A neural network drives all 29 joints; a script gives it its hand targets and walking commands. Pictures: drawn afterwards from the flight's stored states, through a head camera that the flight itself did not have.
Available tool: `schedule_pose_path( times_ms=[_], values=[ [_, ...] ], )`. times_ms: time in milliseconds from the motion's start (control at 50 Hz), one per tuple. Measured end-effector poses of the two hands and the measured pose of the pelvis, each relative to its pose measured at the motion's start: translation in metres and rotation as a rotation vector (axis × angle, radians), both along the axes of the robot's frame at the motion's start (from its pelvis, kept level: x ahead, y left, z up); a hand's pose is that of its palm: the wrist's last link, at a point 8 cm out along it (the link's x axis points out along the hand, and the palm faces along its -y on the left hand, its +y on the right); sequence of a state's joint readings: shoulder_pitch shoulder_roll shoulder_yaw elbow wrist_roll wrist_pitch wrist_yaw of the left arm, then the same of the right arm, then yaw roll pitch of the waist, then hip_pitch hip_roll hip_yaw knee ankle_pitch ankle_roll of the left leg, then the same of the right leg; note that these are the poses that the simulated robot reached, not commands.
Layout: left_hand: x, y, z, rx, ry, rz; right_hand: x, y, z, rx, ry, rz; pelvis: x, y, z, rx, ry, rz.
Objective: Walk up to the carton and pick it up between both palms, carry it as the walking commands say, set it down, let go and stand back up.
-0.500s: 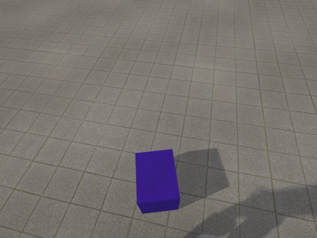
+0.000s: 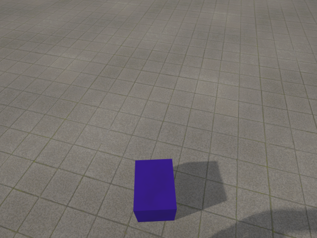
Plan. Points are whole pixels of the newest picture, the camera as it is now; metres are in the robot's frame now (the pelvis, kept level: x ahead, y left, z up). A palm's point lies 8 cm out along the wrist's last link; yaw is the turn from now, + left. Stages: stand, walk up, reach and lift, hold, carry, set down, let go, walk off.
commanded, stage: walk up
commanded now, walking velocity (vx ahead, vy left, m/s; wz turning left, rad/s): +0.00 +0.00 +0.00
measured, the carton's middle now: (154, 190) +0.44 +0.06 -0.65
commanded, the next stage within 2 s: stand in 1.42 s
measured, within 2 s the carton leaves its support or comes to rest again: neither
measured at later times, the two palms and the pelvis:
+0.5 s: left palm out of the picture -0.02 +0.29 -0.16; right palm out of the picture +0.03 -0.19 -0.15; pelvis +0.00 +0.06 -0.01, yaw +2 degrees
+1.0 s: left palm out of the picture +0.00 +0.29 -0.15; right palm out of the picture +0.02 -0.12 -0.15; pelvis +0.03 +0.09 +0.00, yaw +1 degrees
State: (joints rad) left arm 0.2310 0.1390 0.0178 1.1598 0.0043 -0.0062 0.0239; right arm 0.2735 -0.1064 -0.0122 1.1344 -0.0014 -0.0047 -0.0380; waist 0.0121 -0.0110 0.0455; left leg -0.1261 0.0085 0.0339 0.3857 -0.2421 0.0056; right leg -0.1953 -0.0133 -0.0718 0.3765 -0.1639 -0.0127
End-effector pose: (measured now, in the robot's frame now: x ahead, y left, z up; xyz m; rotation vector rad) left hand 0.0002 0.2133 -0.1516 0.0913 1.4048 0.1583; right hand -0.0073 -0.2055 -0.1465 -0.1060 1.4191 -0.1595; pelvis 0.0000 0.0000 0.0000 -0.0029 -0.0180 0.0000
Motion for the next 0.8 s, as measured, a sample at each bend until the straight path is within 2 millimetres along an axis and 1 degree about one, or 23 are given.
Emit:
schedule_pose_path(
  times_ms=[80,180,280,320,360,440,500,540,580,640,660,800],
  values=[
    [-0.011,0.001,0.001,-0.001,0.032,0.006,0.000,0.006,-0.001,0.005,0.007,-0.001,0.003,0.004,0.001,-0.001,-0.011,-0.005],
    [-0.019,0.002,0.003,-0.002,0.062,0.008,0.002,0.009,-0.001,0.009,0.007,-0.006,0.006,0.008,0.001,-0.002,-0.013,-0.008],
    [-0.017,0.005,0.003,0.006,0.064,0.012,0.005,0.010,-0.002,0.008,0.005,-0.008,0.009,0.011,0.000,-0.005,-0.007,-0.005],
    [-0.014,0.013,0.003,0.033,0.044,0.028,0.007,0.007,-0.005,0.002,0.020,0.005,0.007,0.015,-0.002,-0.010,0.005,0.017],
    [-0.013,0.026,0.004,0.064,0.023,0.051,0.012,0.004,-0.006,-0.013,0.032,0.036,0.004,0.022,-0.004,-0.006,0.017,0.034],
    [-0.018,0.057,0.004,0.095,0.026,0.068,0.031,0.003,-0.004,-0.063,-0.011,0.077,0.002,0.041,-0.006,-0.009,0.027,0.045],
    [-0.020,0.077,-0.007,0.075,0.036,0.057,0.042,0.014,-0.004,-0.099,-0.062,0.076,0.004,0.058,-0.014,-0.031,0.019,0.042],
    [-0.021,0.085,-0.011,0.055,0.048,0.044,0.045,0.027,0.001,-0.101,-0.079,0.068,0.006,0.066,-0.012,-0.016,0.012,0.033],
    [-0.020,0.090,-0.010,0.039,0.055,0.037,0.046,0.042,0.006,-0.086,-0.089,0.062,0.008,0.071,-0.008,-0.013,0.013,0.028],
    [-0.017,0.094,-0.007,0.023,0.055,0.023,0.047,0.063,0.007,-0.051,-0.092,0.054,0.011,0.077,-0.005,-0.004,0.009,0.025],
    [-0.016,0.094,-0.007,0.023,0.053,0.019,0.047,0.067,0.005,-0.050,-0.090,0.045,0.012,0.078,-0.005,0.003,0.007,0.025],
    [-0.007,0.089,0.002,0.014,0.048,0.022,0.035,0.080,-0.001,-0.014,-0.040,0.029,0.021,0.089,-0.002,0.001,-0.001,0.023]
  ],
)
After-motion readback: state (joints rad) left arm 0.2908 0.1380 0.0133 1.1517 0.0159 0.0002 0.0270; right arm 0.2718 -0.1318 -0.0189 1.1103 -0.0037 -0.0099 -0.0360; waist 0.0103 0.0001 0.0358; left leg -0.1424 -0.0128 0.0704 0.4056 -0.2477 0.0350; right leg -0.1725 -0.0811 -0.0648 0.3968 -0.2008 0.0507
